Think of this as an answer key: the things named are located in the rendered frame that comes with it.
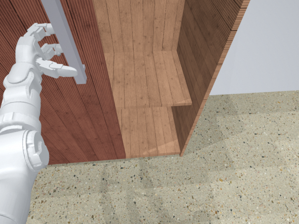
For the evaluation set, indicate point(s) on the robot left hand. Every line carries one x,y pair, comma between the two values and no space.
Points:
28,51

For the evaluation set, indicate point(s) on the robot left forearm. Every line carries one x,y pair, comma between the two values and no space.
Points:
21,104

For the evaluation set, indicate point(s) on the wardrobe door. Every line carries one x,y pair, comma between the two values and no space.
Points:
79,122

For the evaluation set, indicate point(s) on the handle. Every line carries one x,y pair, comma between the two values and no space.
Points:
61,28

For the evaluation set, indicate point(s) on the left robot upper arm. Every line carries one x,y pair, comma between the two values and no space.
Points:
22,155

